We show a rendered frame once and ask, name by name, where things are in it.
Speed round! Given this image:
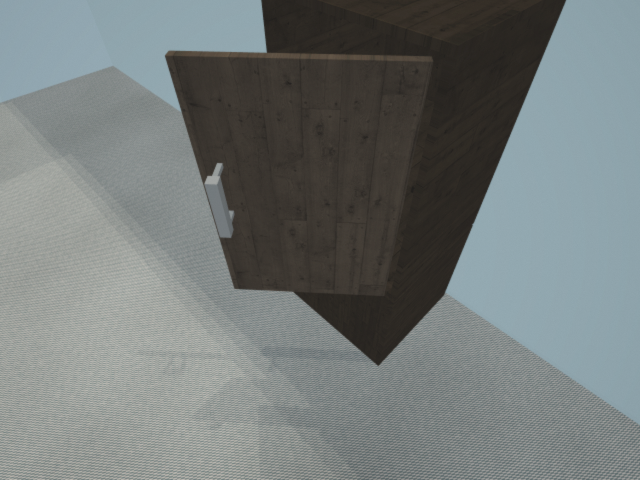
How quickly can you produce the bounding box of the handle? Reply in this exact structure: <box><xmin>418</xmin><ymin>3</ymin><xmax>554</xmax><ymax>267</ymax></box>
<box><xmin>204</xmin><ymin>163</ymin><xmax>235</xmax><ymax>238</ymax></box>

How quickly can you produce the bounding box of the cupboard door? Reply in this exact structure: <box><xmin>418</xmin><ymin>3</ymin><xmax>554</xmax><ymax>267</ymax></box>
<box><xmin>165</xmin><ymin>51</ymin><xmax>433</xmax><ymax>296</ymax></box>

